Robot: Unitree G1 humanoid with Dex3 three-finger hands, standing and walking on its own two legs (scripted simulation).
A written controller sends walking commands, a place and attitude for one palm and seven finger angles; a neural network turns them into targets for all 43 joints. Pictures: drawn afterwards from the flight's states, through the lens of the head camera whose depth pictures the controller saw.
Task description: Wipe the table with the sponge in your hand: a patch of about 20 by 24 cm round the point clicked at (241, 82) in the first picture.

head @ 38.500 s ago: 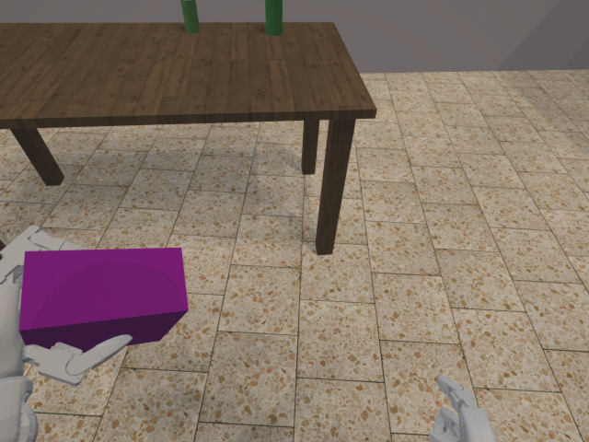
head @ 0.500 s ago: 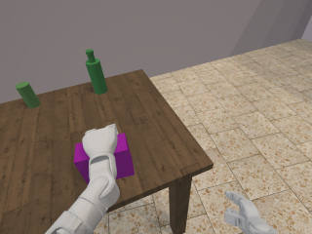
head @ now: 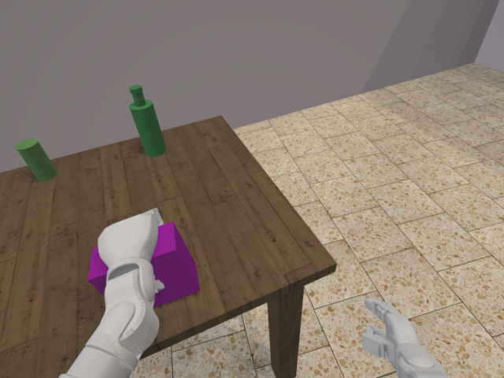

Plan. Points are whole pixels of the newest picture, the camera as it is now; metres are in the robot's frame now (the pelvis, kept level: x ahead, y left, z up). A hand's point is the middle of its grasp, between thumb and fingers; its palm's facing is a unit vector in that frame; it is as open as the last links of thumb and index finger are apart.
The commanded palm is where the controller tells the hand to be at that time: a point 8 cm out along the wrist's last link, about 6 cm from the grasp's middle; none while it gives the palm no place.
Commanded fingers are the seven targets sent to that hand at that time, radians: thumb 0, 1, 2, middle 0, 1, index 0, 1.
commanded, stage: slide back across to the middle lane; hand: left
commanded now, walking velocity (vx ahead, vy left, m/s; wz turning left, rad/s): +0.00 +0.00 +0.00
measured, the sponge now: (153, 277) +0.29 +0.22 +0.01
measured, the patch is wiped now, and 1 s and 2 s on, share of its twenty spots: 1.00 1.00 1.00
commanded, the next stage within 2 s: wipe forward along the middle lane in 0.24 s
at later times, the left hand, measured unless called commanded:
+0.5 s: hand (131, 269) +0.27 +0.24 +0.06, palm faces +0.01 -0.11 -0.99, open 10.5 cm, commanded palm +0.24 +0.26 +0.10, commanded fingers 0.00 0.10 1.30 -1.20 -1.60 -1.20 -1.60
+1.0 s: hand (125, 248) +0.31 +0.27 +0.06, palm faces -0.08 -0.05 -1.00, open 10.5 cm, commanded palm +0.29 +0.28 +0.08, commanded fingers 0.00 0.10 1.30 -1.20 -1.60 -1.20 -1.60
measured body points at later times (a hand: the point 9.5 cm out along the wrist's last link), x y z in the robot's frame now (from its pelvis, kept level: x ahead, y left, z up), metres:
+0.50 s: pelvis +0.00 -0.01 +0.00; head -0.03 -0.05 +0.45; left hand +0.27 +0.24 +0.11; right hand +0.23 -0.23 -0.08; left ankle +0.00 +0.13 -0.73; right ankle -0.04 -0.08 -0.73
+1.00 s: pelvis -0.02 -0.02 +0.00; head -0.03 -0.05 +0.44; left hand +0.31 +0.26 +0.11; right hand +0.15 -0.26 -0.12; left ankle +0.00 +0.13 -0.73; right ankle -0.04 -0.08 -0.73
